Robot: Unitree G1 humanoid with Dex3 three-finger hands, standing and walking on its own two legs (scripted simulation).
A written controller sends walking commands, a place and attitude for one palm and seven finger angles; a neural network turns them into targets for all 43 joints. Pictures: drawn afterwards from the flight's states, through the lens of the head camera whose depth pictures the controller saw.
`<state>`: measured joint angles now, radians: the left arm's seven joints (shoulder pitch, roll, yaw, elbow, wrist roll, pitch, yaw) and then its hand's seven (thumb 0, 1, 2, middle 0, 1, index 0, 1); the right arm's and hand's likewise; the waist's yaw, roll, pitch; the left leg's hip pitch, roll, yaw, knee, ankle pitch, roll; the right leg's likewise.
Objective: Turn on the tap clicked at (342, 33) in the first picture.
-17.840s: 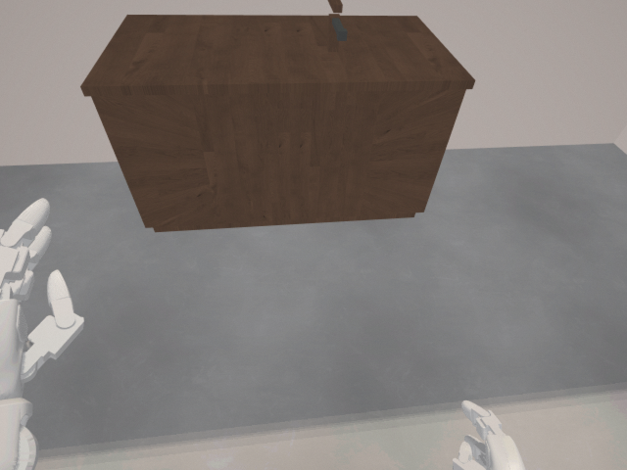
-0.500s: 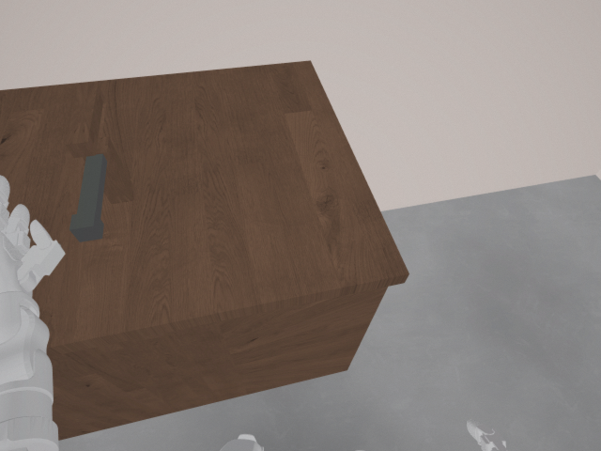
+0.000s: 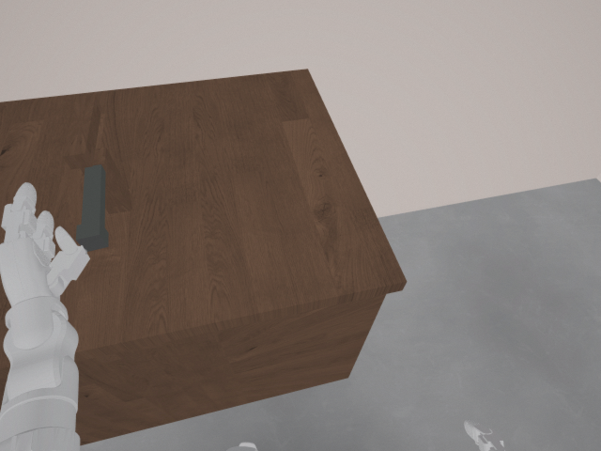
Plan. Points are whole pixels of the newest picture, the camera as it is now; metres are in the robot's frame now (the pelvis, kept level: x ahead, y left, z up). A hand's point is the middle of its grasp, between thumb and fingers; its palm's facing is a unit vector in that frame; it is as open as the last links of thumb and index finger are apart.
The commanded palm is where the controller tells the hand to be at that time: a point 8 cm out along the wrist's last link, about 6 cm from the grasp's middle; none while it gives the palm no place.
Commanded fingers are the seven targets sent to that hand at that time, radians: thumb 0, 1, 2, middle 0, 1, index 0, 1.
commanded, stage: push the lever round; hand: left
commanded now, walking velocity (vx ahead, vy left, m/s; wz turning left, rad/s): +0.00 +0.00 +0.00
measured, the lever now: (92, 236) +0.36 +0.29 +0.08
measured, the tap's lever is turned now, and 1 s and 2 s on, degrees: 4 31 54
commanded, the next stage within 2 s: none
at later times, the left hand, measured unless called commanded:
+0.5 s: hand (105, 249) +0.35 +0.27 +0.07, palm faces +0.55 -0.83 -0.07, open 7.8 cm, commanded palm +0.31 +0.30 +0.07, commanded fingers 0.00 0.90 0.90 -0.15 -0.15 -0.15 -0.15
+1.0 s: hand (140, 231) +0.38 +0.24 +0.07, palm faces +0.64 -0.77 -0.07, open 7.8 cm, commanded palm +0.34 +0.26 +0.07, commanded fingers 0.00 0.90 0.90 -0.15 -0.15 -0.15 -0.15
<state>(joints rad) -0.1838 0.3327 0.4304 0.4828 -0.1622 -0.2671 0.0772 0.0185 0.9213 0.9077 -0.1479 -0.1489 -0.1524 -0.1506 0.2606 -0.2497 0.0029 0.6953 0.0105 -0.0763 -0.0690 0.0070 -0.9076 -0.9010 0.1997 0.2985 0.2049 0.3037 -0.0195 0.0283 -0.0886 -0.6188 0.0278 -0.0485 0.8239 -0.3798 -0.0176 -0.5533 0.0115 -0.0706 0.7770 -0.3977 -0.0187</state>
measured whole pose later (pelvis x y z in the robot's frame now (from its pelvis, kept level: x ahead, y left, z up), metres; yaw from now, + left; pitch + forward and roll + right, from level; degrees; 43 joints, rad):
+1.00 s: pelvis +0.00 -0.01 +0.00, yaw +0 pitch +11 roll -1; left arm -0.33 0.18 0.32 0.55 -0.04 -0.24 0.45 0.00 0.89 0.90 -0.15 -0.15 -0.15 -0.15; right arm 0.24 -0.23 0.00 0.71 -0.02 -0.04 -0.04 0.01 -0.91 -0.90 0.20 0.30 0.20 0.30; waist -0.04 0.03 -0.11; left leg -0.64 0.03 -0.06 0.83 -0.38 -0.03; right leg -0.58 0.01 -0.08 0.80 -0.41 -0.03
